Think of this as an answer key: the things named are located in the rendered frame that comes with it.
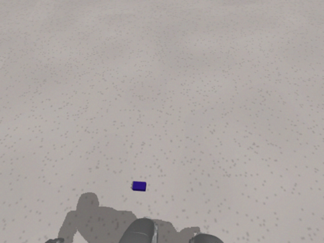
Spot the small box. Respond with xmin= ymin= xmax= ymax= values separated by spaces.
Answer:
xmin=132 ymin=181 xmax=146 ymax=191

